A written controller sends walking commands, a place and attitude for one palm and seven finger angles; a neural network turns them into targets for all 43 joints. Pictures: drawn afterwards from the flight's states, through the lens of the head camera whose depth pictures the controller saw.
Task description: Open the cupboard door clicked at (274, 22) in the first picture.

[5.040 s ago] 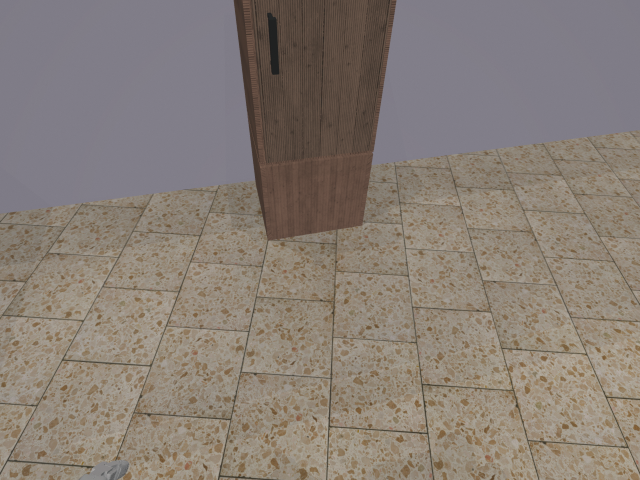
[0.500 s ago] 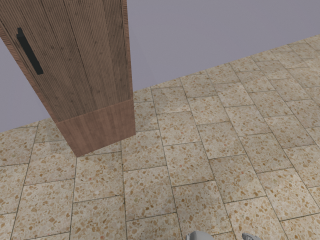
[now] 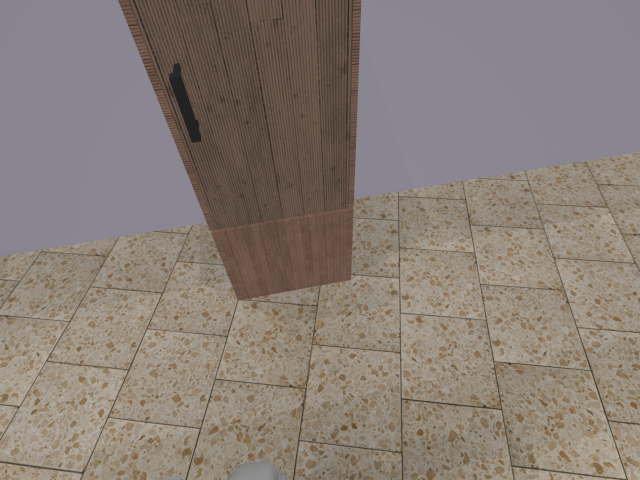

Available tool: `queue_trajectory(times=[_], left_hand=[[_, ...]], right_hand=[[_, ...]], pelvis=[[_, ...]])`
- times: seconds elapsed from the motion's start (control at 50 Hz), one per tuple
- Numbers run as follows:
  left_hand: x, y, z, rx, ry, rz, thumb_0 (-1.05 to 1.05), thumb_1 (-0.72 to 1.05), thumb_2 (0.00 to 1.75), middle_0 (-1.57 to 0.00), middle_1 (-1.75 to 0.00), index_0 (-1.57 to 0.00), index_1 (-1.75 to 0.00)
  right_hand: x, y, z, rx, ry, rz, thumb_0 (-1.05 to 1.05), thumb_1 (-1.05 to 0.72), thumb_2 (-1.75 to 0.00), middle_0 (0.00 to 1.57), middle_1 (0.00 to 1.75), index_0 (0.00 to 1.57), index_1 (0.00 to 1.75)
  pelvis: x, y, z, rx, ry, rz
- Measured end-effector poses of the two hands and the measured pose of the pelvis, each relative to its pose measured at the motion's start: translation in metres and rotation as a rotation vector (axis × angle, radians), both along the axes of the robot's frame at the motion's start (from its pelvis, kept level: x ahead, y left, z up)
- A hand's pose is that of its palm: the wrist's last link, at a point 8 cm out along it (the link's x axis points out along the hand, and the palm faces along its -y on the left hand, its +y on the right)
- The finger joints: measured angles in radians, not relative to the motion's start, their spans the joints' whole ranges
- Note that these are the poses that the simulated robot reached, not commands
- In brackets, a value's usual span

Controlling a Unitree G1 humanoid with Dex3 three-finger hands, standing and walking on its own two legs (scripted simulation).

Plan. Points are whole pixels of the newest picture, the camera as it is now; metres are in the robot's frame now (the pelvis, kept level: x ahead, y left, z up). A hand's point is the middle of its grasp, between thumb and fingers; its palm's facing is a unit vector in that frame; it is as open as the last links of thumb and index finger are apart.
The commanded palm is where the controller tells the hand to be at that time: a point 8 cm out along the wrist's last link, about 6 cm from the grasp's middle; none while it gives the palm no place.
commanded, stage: turn to face it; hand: left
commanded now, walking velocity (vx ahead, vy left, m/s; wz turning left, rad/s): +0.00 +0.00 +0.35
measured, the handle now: (186, 104) +0.76 +0.31 +0.06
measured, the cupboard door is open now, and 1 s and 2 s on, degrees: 0 0 0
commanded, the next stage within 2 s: take the last steps up to it in 0.30 s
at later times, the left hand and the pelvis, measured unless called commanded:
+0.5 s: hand out of the picture +0.02 +0.26 -0.17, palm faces +0.18 -0.95 -0.24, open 7.4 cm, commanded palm none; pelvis +0.00 +0.05 +0.00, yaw +8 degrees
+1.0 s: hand out of the picture -0.02 +0.12 -0.16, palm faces +0.28 -0.95 -0.15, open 7.3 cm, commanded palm none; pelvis +0.10 +0.01 +0.00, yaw +11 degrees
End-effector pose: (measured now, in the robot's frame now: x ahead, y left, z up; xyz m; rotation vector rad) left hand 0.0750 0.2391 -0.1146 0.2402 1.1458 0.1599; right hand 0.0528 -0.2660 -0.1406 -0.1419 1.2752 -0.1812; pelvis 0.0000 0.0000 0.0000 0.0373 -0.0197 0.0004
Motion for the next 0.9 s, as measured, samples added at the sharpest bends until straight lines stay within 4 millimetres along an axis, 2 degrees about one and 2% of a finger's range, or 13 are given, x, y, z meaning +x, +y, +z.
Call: queue_trajectory(times=[0.08,0.16,0.22,0.32,0.42,0.48,0.54,0.66,0.72,0.8,0.9], left_hand=[[-0.035,0.019,-0.015,-0.020,0.065,0.073,0.00,0.91,0.89,-0.21,-0.30,-0.21,-0.30],[-0.070,0.048,-0.040,-0.043,0.133,0.157,0.00,0.91,0.89,-0.21,-0.30,-0.21,-0.30],[-0.088,0.065,-0.046,-0.042,0.191,0.197,0.00,0.91,0.89,-0.20,-0.30,-0.20,-0.30],[-0.093,0.077,-0.034,-0.050,0.195,0.224,0.01,0.91,0.89,-0.20,-0.30,-0.20,-0.30],[-0.084,0.077,-0.024,-0.045,0.150,0.232,0.00,0.91,0.89,-0.20,-0.30,-0.20,-0.30],[-0.076,0.071,-0.021,-0.041,0.128,0.226,0.00,0.91,0.89,-0.20,-0.30,-0.20,-0.30],[-0.066,0.059,-0.018,-0.043,0.111,0.201,0.00,0.91,0.89,-0.20,-0.30,-0.20,-0.30],[-0.043,0.022,-0.018,-0.046,0.065,0.165,0.00,0.91,0.89,-0.20,-0.30,-0.20,-0.30],[-0.046,0.002,-0.016,-0.058,0.051,0.205,0.00,0.91,0.89,-0.20,-0.30,-0.20,-0.30],[-0.069,-0.019,-0.015,-0.075,0.130,0.266,0.00,0.92,0.89,-0.20,-0.30,-0.20,-0.30],[-0.096,-0.047,-0.017,-0.126,0.278,0.313,0.00,0.92,0.89,-0.20,-0.30,-0.20,-0.30]], right_hand=[[0.030,0.018,0.005,-0.024,-0.026,0.079,0.01,-0.91,-0.90,0.19,0.30,0.20,0.30],[0.063,0.045,0.009,-0.062,-0.096,0.162,0.01,-0.91,-0.90,0.20,0.30,0.20,0.30],[0.074,0.064,0.018,-0.070,-0.134,0.200,0.01,-0.91,-0.90,0.20,0.30,0.20,0.30],[0.075,0.087,0.028,-0.064,-0.136,0.223,0.00,-0.91,-0.90,0.20,0.30,0.20,0.30],[0.063,0.098,0.024,-0.031,-0.106,0.226,0.00,-0.91,-0.90,0.20,0.30,0.21,0.30],[0.050,0.097,0.018,-0.010,-0.081,0.213,0.00,-0.91,-0.90,0.20,0.30,0.21,0.30],[0.034,0.087,0.011,0.001,-0.054,0.184,0.00,-0.92,-0.90,0.20,0.30,0.21,0.30],[-0.001,0.055,-0.014,0.033,0.051,0.122,0.00,-0.92,-0.90,0.20,0.30,0.21,0.30],[-0.010,0.042,-0.017,0.041,0.129,0.131,0.00,-0.92,-0.90,0.20,0.30,0.20,0.30],[0.006,0.031,-0.009,0.044,0.156,0.134,0.01,-0.91,-0.90,0.20,0.30,0.20,0.30],[0.045,0.029,-0.007,0.033,0.136,0.145,0.01,-0.91,-0.90,0.20,0.30,0.20,0.30]], pelvis=[[-0.001,0.012,-0.004,-0.013,0.005,0.037],[0.000,0.032,-0.017,-0.040,0.011,0.078],[-0.002,0.041,-0.015,-0.039,0.004,0.081],[-0.003,0.050,-0.002,-0.058,0.006,0.107],[-0.004,0.052,0.004,-0.055,0.009,0.131],[-0.004,0.048,0.004,-0.047,0.009,0.142],[0.000,0.042,0.003,-0.035,0.009,0.146],[0.016,0.017,-0.006,-0.010,0.003,0.148],[0.028,0.007,-0.004,-0.022,-0.007,0.173],[0.047,-0.001,0.004,-0.014,-0.008,0.171],[0.073,-0.002,0.004,-0.028,-0.005,0.190]])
